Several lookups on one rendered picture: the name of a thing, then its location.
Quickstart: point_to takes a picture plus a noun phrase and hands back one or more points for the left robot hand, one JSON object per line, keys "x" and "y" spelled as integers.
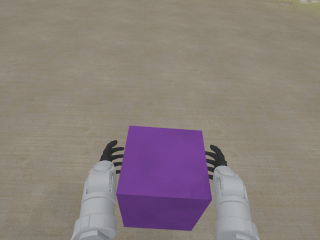
{"x": 108, "y": 151}

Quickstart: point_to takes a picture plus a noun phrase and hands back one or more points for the right robot hand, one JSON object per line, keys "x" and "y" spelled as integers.
{"x": 219, "y": 159}

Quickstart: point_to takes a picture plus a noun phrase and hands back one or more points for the robot right forearm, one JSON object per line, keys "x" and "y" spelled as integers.
{"x": 234, "y": 221}

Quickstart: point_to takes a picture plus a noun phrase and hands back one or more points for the robot left forearm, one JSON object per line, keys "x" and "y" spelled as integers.
{"x": 97, "y": 214}

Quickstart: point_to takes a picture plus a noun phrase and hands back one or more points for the carton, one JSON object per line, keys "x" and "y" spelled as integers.
{"x": 164, "y": 181}

